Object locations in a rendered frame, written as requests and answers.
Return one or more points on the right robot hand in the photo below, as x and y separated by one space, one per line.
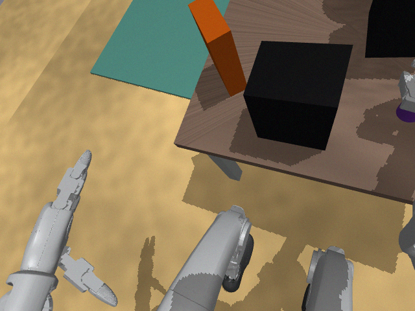
407 89

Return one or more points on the left robot hand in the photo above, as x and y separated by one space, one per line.
46 248

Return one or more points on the right robot arm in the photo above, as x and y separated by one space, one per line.
407 237

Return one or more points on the left robot foot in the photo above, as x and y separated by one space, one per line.
232 285

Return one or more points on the coffee table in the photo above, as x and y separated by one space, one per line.
369 149

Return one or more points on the left robot arm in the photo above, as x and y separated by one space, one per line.
31 291

